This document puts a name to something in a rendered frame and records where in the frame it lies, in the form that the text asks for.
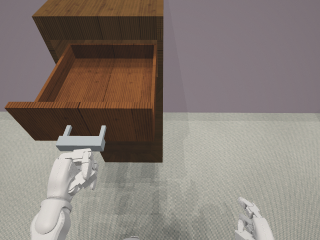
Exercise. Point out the cabinet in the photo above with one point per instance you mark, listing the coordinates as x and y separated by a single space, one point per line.
63 22

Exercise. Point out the handle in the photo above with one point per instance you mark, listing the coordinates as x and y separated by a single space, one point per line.
68 143

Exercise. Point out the drawer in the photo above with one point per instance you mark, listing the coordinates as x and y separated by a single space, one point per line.
95 85

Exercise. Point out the robot left hand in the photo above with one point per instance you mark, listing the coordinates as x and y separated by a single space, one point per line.
79 165

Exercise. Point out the robot right hand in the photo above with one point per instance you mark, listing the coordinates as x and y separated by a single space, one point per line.
257 228

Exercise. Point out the left robot forearm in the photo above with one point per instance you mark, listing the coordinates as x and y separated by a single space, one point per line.
52 222

